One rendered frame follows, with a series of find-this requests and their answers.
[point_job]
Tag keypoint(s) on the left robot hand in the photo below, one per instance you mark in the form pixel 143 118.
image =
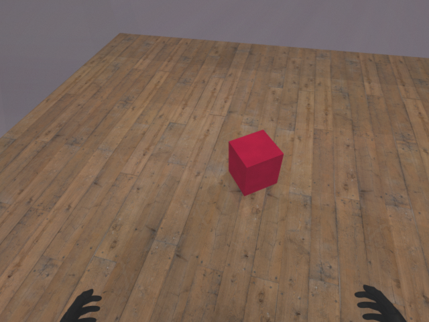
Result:
pixel 77 309

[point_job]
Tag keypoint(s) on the carton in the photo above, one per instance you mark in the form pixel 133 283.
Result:
pixel 254 162

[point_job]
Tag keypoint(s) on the right robot hand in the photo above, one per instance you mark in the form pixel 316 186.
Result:
pixel 388 312

